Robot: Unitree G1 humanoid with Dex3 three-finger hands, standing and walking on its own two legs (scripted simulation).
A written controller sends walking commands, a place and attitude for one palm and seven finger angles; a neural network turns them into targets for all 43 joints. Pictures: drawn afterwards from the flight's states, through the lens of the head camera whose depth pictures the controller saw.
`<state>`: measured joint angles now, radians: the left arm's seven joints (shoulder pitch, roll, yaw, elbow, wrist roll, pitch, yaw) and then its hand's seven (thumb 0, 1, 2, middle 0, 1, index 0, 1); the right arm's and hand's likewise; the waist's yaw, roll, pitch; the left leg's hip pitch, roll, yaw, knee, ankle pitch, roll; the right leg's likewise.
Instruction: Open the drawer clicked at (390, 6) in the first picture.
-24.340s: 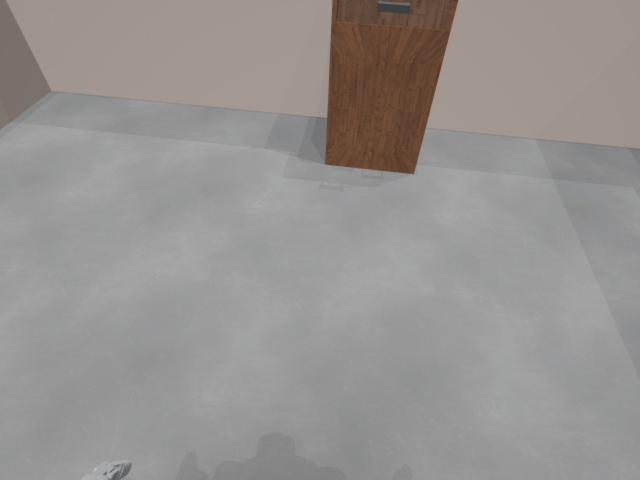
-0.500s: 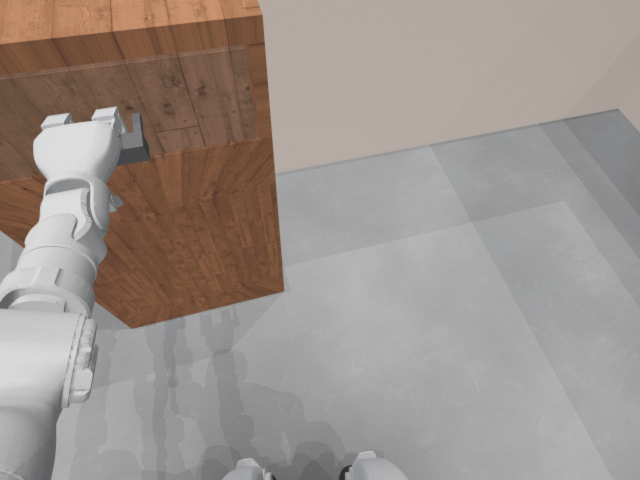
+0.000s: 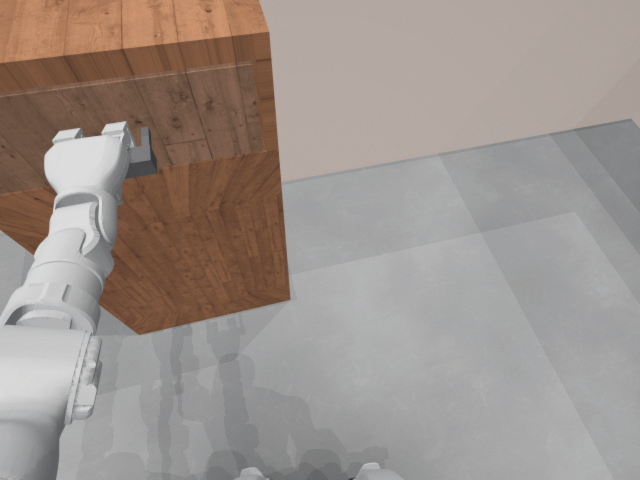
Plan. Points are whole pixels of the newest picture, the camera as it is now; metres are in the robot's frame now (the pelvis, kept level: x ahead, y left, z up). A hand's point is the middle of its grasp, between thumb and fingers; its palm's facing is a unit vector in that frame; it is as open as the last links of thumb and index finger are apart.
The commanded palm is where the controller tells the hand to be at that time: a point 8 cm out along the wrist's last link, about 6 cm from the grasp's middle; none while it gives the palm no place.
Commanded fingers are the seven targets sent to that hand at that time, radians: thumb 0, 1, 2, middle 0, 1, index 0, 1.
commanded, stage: pull the drawer open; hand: left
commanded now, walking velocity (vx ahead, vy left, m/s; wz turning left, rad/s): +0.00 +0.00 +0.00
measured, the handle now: (107, 153) +0.54 +0.26 +0.05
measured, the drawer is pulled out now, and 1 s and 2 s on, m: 0.00 0.04 0.28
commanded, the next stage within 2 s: none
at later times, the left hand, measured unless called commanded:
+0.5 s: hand (109, 204) +0.47 +0.25 +0.03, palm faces -0.04 -0.01 -1.00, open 6.0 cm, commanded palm +0.46 +0.25 +0.08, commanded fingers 0.00 0.90 0.90 -0.40 -1.35 -0.40 -1.35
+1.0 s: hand (109, 214) +0.45 +0.25 +0.03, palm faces -0.03 -0.02 -1.00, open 6.1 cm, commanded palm +0.41 +0.24 +0.08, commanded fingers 0.00 0.90 0.90 -0.40 -1.35 -0.40 -1.35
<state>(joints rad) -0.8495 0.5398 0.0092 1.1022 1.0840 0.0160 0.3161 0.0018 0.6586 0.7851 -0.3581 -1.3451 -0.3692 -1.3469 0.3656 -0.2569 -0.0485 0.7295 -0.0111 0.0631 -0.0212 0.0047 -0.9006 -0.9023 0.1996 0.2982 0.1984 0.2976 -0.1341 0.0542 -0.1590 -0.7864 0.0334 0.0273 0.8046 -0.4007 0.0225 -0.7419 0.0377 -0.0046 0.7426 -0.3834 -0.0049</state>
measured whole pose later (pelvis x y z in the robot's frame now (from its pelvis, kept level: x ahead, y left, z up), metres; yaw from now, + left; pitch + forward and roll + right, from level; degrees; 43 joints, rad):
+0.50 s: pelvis -0.01 +0.00 +0.00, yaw +1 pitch +20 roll -2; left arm -0.83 0.50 0.00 1.09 1.10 0.01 0.35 0.00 0.65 0.80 -0.37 -1.35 -0.38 -1.35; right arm 0.32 -0.25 -0.05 0.73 -0.01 0.06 -0.02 0.00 -0.90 -0.90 0.20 0.30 0.20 0.30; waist -0.12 0.05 -0.15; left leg -0.77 0.02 0.02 0.80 -0.39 0.02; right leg -0.72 0.03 -0.01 0.75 -0.38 -0.01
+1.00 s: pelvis -0.01 +0.00 +0.00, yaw -1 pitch +19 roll -2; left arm -0.71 0.49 0.00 0.99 1.06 0.04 0.34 0.00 0.66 0.79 -0.34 -1.35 -0.35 -1.35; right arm 0.40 -0.25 -0.06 0.74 0.00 0.06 -0.02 0.01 -0.90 -0.90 0.20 0.30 0.20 0.30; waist -0.11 0.06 -0.16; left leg -0.74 0.03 0.05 0.78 -0.38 0.03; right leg -0.71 0.04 0.02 0.73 -0.36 0.00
